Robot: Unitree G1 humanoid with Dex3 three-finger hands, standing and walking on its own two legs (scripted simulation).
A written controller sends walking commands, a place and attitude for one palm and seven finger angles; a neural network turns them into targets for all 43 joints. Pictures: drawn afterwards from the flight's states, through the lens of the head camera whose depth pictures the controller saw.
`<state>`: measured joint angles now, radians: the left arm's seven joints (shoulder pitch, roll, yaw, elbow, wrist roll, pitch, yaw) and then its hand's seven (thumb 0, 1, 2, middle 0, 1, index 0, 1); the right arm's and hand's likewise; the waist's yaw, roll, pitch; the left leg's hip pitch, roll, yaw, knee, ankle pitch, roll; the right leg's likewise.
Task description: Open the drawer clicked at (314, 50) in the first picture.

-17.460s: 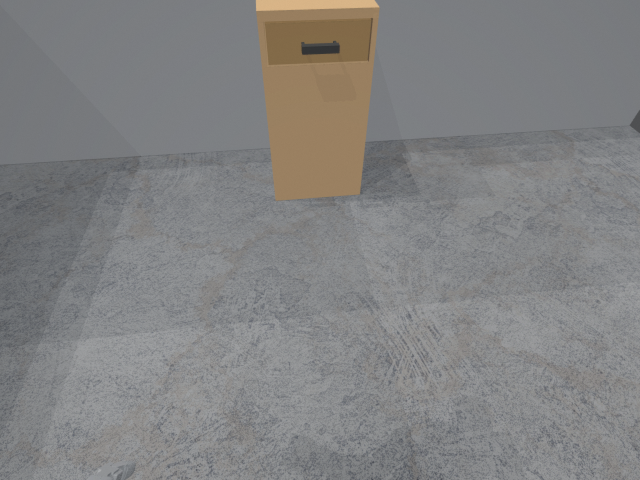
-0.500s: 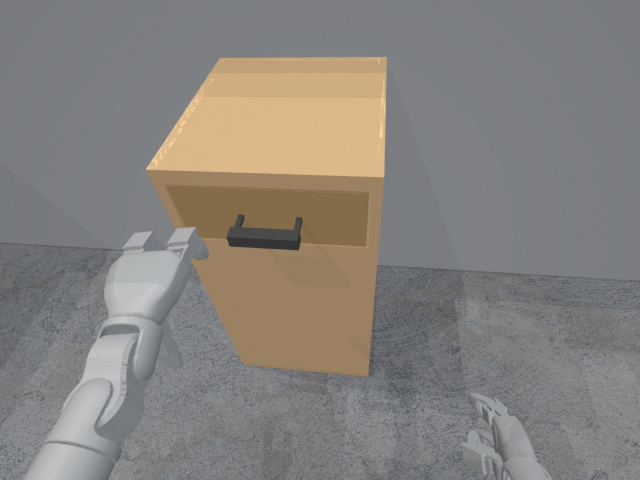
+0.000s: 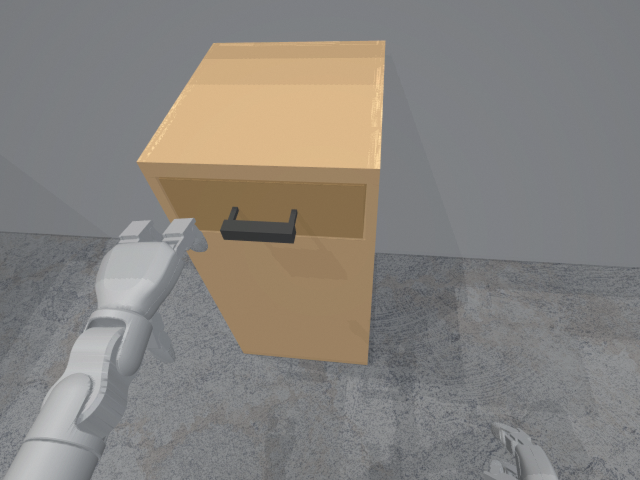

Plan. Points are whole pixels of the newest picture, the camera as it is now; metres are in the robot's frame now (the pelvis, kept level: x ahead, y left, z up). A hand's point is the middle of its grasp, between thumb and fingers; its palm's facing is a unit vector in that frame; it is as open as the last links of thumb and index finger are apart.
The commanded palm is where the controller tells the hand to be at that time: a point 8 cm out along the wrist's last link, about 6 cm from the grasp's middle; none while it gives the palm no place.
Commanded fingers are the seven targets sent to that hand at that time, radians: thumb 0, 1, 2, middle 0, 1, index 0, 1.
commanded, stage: move the hooked fingers above the handle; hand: left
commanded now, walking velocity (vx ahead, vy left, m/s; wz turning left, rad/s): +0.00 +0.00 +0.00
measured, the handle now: (261, 222) +0.53 +0.19 -0.05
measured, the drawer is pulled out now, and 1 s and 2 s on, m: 0.00 0.00 0.00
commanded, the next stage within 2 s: none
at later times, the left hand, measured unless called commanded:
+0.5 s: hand (196, 267) +0.35 +0.22 +0.06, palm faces +0.01 -0.06 -1.00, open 13.8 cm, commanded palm +0.33 +0.22 +0.11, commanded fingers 0.00 -0.50 0.30 -0.30 -1.20 -0.30 -1.20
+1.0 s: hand (220, 250) +0.40 +0.21 +0.03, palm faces -0.03 -0.04 -1.00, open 13.8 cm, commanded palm +0.38 +0.20 +0.09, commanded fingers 0.00 -0.50 0.30 -0.30 -1.20 -0.30 -1.20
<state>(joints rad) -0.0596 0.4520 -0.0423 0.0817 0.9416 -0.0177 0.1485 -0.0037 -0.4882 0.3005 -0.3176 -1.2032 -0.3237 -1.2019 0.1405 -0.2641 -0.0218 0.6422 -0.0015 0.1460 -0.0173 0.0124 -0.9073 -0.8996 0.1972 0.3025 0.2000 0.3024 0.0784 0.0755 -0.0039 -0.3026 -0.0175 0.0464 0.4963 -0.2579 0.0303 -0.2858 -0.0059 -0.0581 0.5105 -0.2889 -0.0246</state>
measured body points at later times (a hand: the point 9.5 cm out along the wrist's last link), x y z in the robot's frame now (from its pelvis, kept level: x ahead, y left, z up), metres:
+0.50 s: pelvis +0.00 -0.01 +0.00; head +0.03 -0.04 +0.44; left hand +0.35 +0.22 +0.11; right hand +0.16 -0.25 -0.13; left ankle +0.00 +0.10 -0.74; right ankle -0.02 -0.10 -0.74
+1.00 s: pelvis +0.01 -0.01 -0.01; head +0.05 -0.04 +0.44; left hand +0.40 +0.21 +0.09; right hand +0.11 -0.26 -0.15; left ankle +0.00 +0.10 -0.74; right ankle -0.02 -0.10 -0.74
